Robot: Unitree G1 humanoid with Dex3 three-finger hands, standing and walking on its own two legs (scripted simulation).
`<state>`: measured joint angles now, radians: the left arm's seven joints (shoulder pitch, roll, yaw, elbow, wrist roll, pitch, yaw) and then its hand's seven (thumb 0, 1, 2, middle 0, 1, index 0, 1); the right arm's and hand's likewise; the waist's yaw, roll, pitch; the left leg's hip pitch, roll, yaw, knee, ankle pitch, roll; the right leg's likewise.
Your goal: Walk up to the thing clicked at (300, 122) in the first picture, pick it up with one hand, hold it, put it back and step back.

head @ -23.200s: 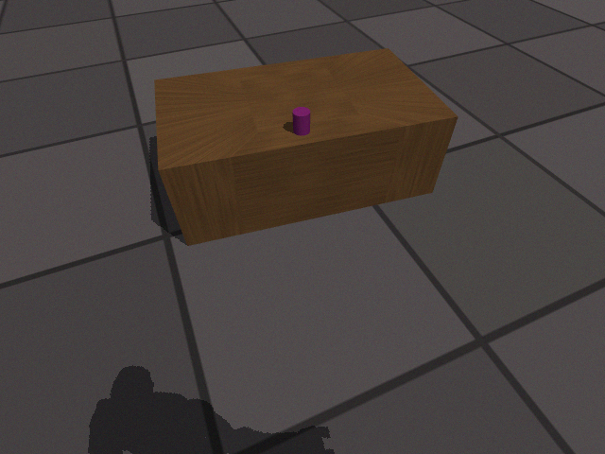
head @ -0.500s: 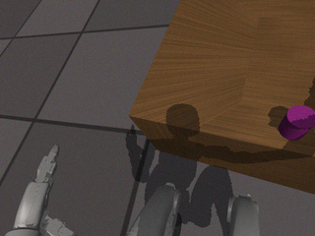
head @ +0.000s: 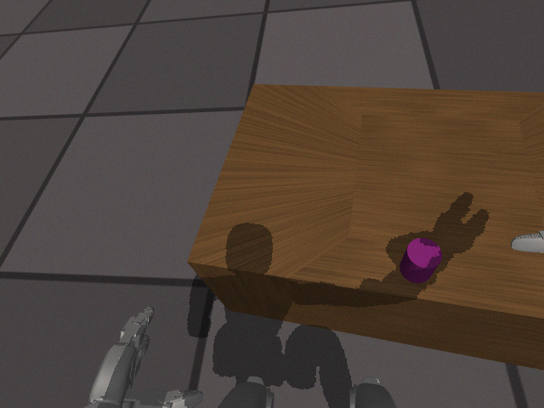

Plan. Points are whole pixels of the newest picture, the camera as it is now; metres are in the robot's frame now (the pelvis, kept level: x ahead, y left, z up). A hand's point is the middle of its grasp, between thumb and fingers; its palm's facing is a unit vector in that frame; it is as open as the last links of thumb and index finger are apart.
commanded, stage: home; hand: right
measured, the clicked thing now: (419, 261) +0.44 -0.22 -0.23
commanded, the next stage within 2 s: none
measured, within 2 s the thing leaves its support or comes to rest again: neither
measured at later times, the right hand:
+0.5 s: hand (451, 357) +0.22 -0.18 -0.02, palm faces +0.15 +0.97 -0.21, open 17.6 cm
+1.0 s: hand (431, 393) +0.18 -0.15 -0.02, palm faces +0.14 +0.97 -0.21, open 17.5 cm
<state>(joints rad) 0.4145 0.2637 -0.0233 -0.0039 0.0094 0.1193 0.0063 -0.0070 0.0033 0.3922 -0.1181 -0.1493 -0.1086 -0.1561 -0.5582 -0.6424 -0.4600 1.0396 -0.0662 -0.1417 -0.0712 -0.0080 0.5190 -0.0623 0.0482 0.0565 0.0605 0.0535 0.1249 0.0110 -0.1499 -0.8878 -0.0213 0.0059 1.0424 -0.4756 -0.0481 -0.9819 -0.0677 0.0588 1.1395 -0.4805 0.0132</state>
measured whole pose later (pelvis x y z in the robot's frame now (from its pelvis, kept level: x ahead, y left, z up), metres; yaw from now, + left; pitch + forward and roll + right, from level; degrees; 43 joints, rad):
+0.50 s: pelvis +0.03 +0.01 +0.04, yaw -2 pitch +9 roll +1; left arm 0.41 0.19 -0.02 0.13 -0.04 0.13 0.06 0.01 0.88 0.88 -0.20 -0.29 -0.20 -0.29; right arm 0.34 -0.21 -0.04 0.20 0.04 0.04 -0.08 -0.01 0.58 -0.03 0.05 0.05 0.06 0.04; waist 0.02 0.00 -0.12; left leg -0.56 0.01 -0.01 0.87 -0.47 -0.04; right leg -0.62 -0.04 0.03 0.91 -0.44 0.02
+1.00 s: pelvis +0.01 +0.03 +0.03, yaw -2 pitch +8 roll -1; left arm 0.46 0.21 0.01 0.05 -0.03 0.11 0.08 0.01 0.90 0.90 -0.21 -0.29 -0.20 -0.30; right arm 0.45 -0.18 0.00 0.11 0.03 0.03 -0.08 -0.01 0.55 -0.05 0.05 0.05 0.06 0.05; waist 0.00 0.01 -0.11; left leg -0.61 0.02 -0.02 0.96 -0.49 -0.02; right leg -0.65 -0.03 0.02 0.93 -0.43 0.04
